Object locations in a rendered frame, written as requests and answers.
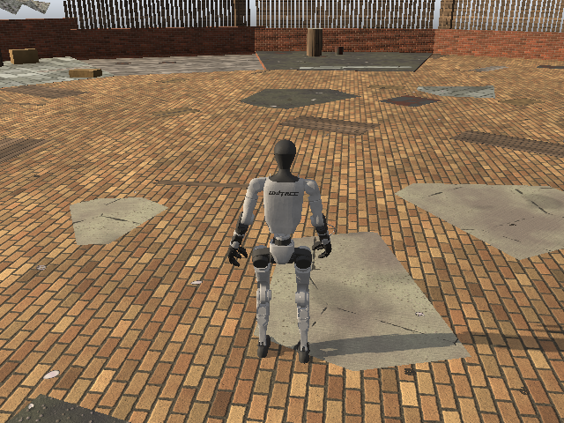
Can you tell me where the robot left hand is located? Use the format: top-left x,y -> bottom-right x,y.
227,245 -> 248,267

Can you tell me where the robot left upper arm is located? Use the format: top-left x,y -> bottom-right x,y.
241,177 -> 266,226

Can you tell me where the right robot forearm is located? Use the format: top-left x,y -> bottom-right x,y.
315,215 -> 330,245

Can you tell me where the robot right thigh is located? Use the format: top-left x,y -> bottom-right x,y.
294,246 -> 312,308

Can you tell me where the robot right hand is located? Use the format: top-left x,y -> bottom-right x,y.
312,241 -> 332,258

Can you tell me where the left robot forearm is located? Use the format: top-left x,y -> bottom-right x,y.
230,211 -> 249,249

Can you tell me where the robot right upper arm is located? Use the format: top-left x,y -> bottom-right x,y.
302,178 -> 324,227

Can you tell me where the robot right shin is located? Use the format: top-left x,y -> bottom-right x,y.
297,292 -> 310,352

